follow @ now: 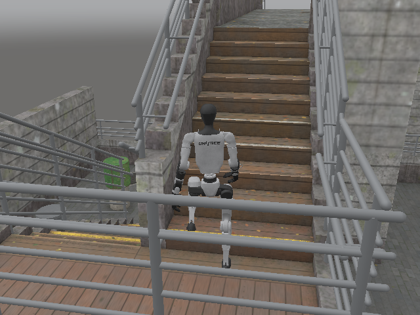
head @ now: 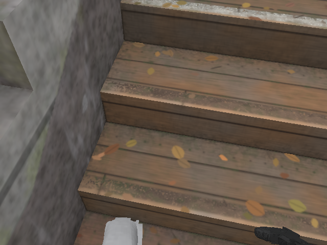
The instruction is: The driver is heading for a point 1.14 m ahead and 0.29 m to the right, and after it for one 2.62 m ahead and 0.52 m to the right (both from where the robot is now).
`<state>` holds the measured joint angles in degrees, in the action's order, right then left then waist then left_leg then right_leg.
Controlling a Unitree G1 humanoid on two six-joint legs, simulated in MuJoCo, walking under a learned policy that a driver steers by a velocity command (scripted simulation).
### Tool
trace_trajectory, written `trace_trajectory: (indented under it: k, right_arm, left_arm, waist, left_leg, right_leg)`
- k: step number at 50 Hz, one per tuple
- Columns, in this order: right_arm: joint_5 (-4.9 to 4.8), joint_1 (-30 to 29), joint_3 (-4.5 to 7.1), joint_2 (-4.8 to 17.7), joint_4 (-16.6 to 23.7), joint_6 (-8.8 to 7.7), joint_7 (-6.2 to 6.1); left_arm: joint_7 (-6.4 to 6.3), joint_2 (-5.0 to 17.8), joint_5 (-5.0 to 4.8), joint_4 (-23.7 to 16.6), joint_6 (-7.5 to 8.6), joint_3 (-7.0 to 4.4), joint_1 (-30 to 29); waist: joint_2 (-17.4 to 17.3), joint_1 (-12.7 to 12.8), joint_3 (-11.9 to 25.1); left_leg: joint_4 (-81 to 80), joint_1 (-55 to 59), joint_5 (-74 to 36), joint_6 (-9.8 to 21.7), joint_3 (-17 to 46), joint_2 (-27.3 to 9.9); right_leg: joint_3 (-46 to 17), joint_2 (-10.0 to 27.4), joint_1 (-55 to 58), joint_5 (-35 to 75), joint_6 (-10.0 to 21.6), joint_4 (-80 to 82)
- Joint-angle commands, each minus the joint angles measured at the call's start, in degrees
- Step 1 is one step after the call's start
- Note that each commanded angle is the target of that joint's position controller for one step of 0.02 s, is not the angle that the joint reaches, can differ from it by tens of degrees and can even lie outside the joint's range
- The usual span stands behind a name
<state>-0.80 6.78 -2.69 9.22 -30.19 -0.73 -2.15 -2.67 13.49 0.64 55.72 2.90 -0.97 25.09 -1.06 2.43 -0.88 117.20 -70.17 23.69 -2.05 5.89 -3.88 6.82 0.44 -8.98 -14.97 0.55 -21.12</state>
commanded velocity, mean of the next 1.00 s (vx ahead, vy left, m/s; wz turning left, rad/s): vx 0.41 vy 0.06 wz -0.39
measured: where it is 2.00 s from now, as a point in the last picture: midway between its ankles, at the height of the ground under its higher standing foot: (276, 107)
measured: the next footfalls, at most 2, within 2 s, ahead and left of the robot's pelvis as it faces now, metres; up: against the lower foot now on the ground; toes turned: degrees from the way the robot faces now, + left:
left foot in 0.16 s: +0.29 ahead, +0.20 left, +0.16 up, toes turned +7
right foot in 0.90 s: +0.35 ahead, -0.17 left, +0.29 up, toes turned -32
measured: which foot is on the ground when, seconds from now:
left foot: up 0.00-0.14, down 0.16-1.00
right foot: down 0.00-0.20, up 0.22-0.88, down 0.90-0.94, up 0.96-1.00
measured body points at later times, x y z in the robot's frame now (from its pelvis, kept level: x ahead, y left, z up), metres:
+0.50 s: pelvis +0.21 +0.11 +0.16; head +0.24 +0.15 +0.60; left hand +0.25 +0.31 -0.02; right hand +0.15 -0.15 +0.04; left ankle +0.25 +0.19 -0.58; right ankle +0.26 -0.04 -0.37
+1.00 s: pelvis +0.35 -0.04 +0.14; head +0.35 -0.08 +0.59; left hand +0.54 +0.16 +0.05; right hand +0.32 -0.34 +0.00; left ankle +0.26 +0.20 -0.56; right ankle +0.31 -0.18 -0.55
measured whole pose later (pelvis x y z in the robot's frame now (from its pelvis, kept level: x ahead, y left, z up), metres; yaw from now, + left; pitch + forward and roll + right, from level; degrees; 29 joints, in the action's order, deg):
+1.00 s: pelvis +0.35 -0.04 +0.14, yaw -26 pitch +2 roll +2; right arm -0.8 14.3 4.6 18.0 -46.8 1.8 -1.9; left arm 1.7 12.4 -1.7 37.4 -0.1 -2.2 17.3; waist -3.0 4.1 0.0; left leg 26.8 5.2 20.2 -8.0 -26.9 -15.3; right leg 0.4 7.3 -30.7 -12.3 6.1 -54.3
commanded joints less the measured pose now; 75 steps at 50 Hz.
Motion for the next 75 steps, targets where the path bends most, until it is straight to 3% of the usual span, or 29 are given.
trace_trajectory:
  k: [1,5,7,9,10,11,12,14,18,19,21,25,28,36,45,50,51,52,53,54,58,61,64,67,68,69,70,73,75]
  right_arm:
    - [0.29,-11.9,-3.41,-4.0,10.4,-2.17,0.84]
    - [2.31,-12.5,-4.41,0.0,12.0,-3.5,3.21]
    - [-0.31,-13.8,-2.2,-1.3,10.5,-1.21,1.59]
    - [0.54,6.8,2.91,9.1,5.4,-1.58,1.84]
    - [3.86,15.4,5.49,15.9,1.4,-2.38,2.56]
    - [6.51,19.7,5.71,17.2,-1.7,-2.13,1.58]
    - [5.92,19.6,4.88,12.9,-4.0,-2.51,2.26]
    - [1.96,12.8,5.02,8.4,-10.9,-1.85,3.79]
    - [0.19,9.3,3.84,0.6,-16.5,-2.82,2.17]
    - [1.89,18.0,4.01,1.7,-18.3,-3.01,0.12]
    - [0.1,7.6,2.93,1.0,-17.2,-0.96,-1.03]
    - [5.29,-1.8,3.23,7.9,-8.8,2.58,-0.73]
    - [4.23,5.0,3.27,8.1,-11.3,2.21,-2.0]
    - [2.84,11.9,5.88,11.4,-11.4,-0.78,-3.19]
    - [2.23,6.4,10.24,18.6,-13.7,0.72,-0.49]
    - [-2.98,0.6,8.46,17.7,-10.1,1.49,1.98]
    - [-2.81,-4.0,6.42,12.1,-7.4,0.13,2.33]
    - [2.03,0.5,4.49,4.5,-4.8,-3.11,2.83]
    - [2.23,0.5,4.43,5.6,-7.5,-6.56,3.74]
    - [-1.64,-4.0,4.97,7.5,-7.0,-7.5,3.99]
    - [-3.97,-17.4,0.35,-1.9,0.8,-5.54,4.92]
    - [-2.55,-12.2,-2.51,-2.2,7.2,-4.59,5.27]
    - [1.99,7.8,1.66,8.8,-2.0,-2.07,3.18]
    - [1.16,18.7,4.48,16.6,-7.1,-3.59,1.01]
    - [-0.29,22.9,4.5,15.0,-10.4,-3.08,1.26]
    - [2.0,20.5,4.99,17.2,-15.0,-1.7,1.77]
    - [5.42,15.9,2.41,9.3,-15.3,-1.59,1.23]
    - [0.91,18.5,3.1,3.8,-20.1,-1.59,3.88]
    - [1.65,10.6,1.83,-0.3,-19.6,-0.91,4.23]
  left_arm:
    - [-1.73,7.7,-0.54,-1.6,-0.51,-1.14,4.5]
    - [-1.95,9.6,-3.62,-4.4,-4.4,-1.57,1.4]
    - [0.06,15.8,-0.26,-7.1,-1.55,-3.57,4.2]
    - [0.17,17.6,-2.8,-7.8,0.56,-4.2,0.2]
    - [1.09,12.6,-1.43,-9.8,2.28,-3.13,1.8]
    - [2.35,6.9,-2.0,-6.5,2.96,-2.37,0.1]
    - [3.3,4.9,-4.3,-6.4,3.06,-3.52,-0.2]
    - [2.11,-0.6,-2.22,-12.1,-0.23,-1.58,-9.2]
    - [2.19,1.8,-1.82,-10.5,-3.25,-1.3,-11.8]
    - [1.95,2.5,-0.34,-14.8,-4.31,-0.79,-18.1]
    - [1.85,-2.2,0.44,-12.0,-2.77,0.56,-11.8]
    - [-4.27,5.9,-0.39,-8.6,-5.66,-2.95,0.8]
    - [-3.72,3.4,-0.43,-8.8,-8.01,-3.63,1.6]
    - [1.99,1.6,-0.42,-16.0,-6.67,-2.5,-4.1]
    - [4.1,-2.7,-2.62,-23.3,-4.4,0.07,-11.9]
    - [2.98,7.9,-1.65,-18.3,-1.39,-6.07,5.8]
    - [3.92,12.2,0.06,-16.0,-1.33,-7.3,7.1]
    - [3.92,19.2,1.42,-17.5,-1.85,-7.45,7.1]
    - [2.97,17.8,1.64,-14.8,-2.85,-7.02,17.2]
    - [3.14,13.6,1.63,-11.1,-2.78,-6.61,22.6]
    - [4.13,0.1,0.76,-7.9,-1.5,-1.53,9.1]
    - [2.49,2.3,-0.84,-9.4,-0.57,0.05,-8.5]
    - [0.88,12.3,0.61,-10.9,2.17,-1.44,-16.0]
    - [1.31,18.5,-0.3,-11.5,0.94,-3.31,-17.0]
    - [0.3,15.5,1.14,-13.6,0.37,-3.0,-22.1]
    - [0.59,6.3,4.35,-18.0,1.77,-0.9,-25.9]
    - [3.44,-1.2,4.27,-18.6,4.9,0.81,-14.1]
    - [6.56,-9.5,0.96,-21.7,6.65,4.35,-16.8]
    - [5.88,-7.8,-0.28,-24.4,5.63,5.73,-20.3]
  waist:
    - [3.2,1.1,-6.0]
    - [1.5,-2.4,1.8]
    - [4.0,1.6,6.0]
    - [12.5,-11.0,21.5]
    - [-5.6,-14.5,33.9]
    - [-15.5,-14.9,39.9]
    - [-4.9,-12.5,34.9]
    - [0.9,-6.9,10.6]
    - [-2.3,-1.2,0.3]
    - [7.6,-5.1,1.2]
    - [-9.8,2.5,2.7]
    - [-14.5,4.4,1.0]
    - [-13.8,0.4,-7.3]
    - [1.4,-1.1,-8.3]
    - [-4.0,-0.4,-6.8]
    - [1.8,9.5,9.0]
    - [8.8,9.7,4.0]
    - [27.6,1.8,9.1]
    - [17.8,7.5,24.4]
    - [12.9,10.6,22.0]
    - [13.5,5.4,-3.3]
    - [8.1,-9.5,-7.7]
    - [5.3,-17.1,12.0]
    - [8.0,-20.7,17.0]
    - [7.7,-22.0,17.0]
    - [-19.5,-13.1,6.0]
    - [-20.7,-4.0,7.3]
    - [4.1,-0.2,-1.7]
    - [6.5,3.3,-5.8]
  left_leg:
    - [3.3,-22.8,5.8,-0.9,3.0,-2.2]
    - [-41.8,29.6,-1.8,-1.6,-14.6,-4.3]
    - [-46.7,40.2,1.9,-0.4,-22.1,4.8]
    - [-61.9,55.1,-2.6,6.7,-8.7,5.9]
    - [-69.4,78.1,-20.1,18.1,18.6,-10.3]
    - [-89.5,78.8,-32.0,24.5,40.5,-21.2]
    - [-90.3,71.9,-19.8,19.7,35.1,-24.2]
    - [-91.1,55.6,-7.5,12.9,20.3,-20.1]
    - [-97.1,49.8,-3.7,8.5,2.7,-15.9]
    - [-90.5,58.5,-26.6,4.5,6.5,-18.0]
    - [-94.8,59.7,-26.2,7.2,-12.1,-12.4]
    - [-104.9,48.2,-10.8,13.5,-21.8,-10.1]
    - [-105.9,57.5,-6.7,13.4,-17.0,-14.8]
    - [-107.0,75.8,6.1,11.1,-14.2,-21.3]
    - [-107.6,81.1,-11.7,7.8,-23.4,-23.5]
    - [-69.3,77.4,-70.1,2.6,-27.5,-11.3]
    - [-50.7,59.1,-34.8,1.7,-22.2,-6.9]
    - [-21.6,27.7,13.8,-2.7,-17.8,1.8]
    - [-7.3,21.6,10.0,-2.0,-5.1,3.0]
    - [1.8,13.2,9.4,-0.6,-4.8,3.8]
    - [26.4,-14.4,15.0,4.3,-6.4,1.8]
    - [1.9,-2.0,10.6,8.2,2.3,0.4]
    - [-19.7,52.3,-13.8,6.6,-18.1,11.7]
    - [-57.4,48.9,-9.5,5.6,-14.6,10.2]
    - [-90.0,52.9,-20.9,9.5,-5.9,7.2]
    - [-89.0,65.9,-60.3,10.8,14.7,4.3]
    - [-85.4,63.9,-91.9,13.8,30.0,-3.4]
    - [-88.9,61.3,-42.6,15.5,28.0,-6.2]
    - [-92.9,49.5,-34.9,11.6,13.6,-1.5]
  right_leg:
    - [-18.1,18.7,11.0,0.1,11.6,10.6]
    - [-7.5,8.1,-17.0,7.8,12.2,16.2]
    - [-15.5,17.7,-6.8,68.7,10.0,15.6]
    - [-12.7,16.0,7.2,99.5,5.7,-10.4]
    - [-10.3,8.1,-13.3,76.0,2.4,-34.6]
    - [-13.8,-4.7,-19.6,2.2,-1.1,-69.5]
    - [-24.7,-3.3,-27.3,-0.7,0.0,-80.2]
    - [-17.9,0.7,-35.1,4.9,1.9,-76.3]
    - [-16.1,2.1,-40.1,8.0,4.1,-81.6]
    - [-23.9,-2.4,-47.5,14.5,4.9,-89.3]
    - [-16.4,-1.4,-51.7,6.2,2.2,-85.0]
    - [-2.1,-2.4,-33.3,8.0,-7.3,-78.7]
    - [-9.3,-0.6,-47.6,4.6,-5.8,-86.3]
    - [-12.4,3.9,-60.9,1.3,-4.2,-77.0]
    - [-8.7,14.0,-55.5,-4.6,1.4,-53.8]
    - [6.4,-6.3,-0.6,18.3,8.5,2.5]
    - [-2.5,-2.4,10.3,34.6,9.9,6.0]
    - [-18.0,9.3,32.4,98.2,13.1,-20.6]
    - [-27.9,16.0,37.7,88.1,18.4,-14.6]
    - [-36.9,17.4,36.3,51.9,20.8,-5.3]
    - [-27.5,19.8,16.8,21.6,15.8,2.7]
    - [-8.6,17.9,-12.9,12.7,6.5,14.9]
    - [5.8,8.8,-25.3,87.0,9.8,16.2]
    - [-0.2,11.6,15.1,134.4,9.7,-15.4]
    - [-0.9,9.3,20.4,111.3,7.5,-37.4]
    - [-6.5,-3.3,-10.6,6.5,2.7,-62.6]
    - [-20.7,-11.3,-25.0,-4.5,2.4,-92.3]
    - [-17.4,-9.1,-55.6,-8.4,3.4,-113.4]
    - [-9.1,-2.5,-56.0,-8.0,2.8,-105.4]
Over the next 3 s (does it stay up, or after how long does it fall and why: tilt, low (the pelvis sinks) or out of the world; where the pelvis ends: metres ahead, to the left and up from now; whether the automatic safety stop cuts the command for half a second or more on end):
stays up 1.05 -0.38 0.63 its command is cut before an obstacle after 0.1 s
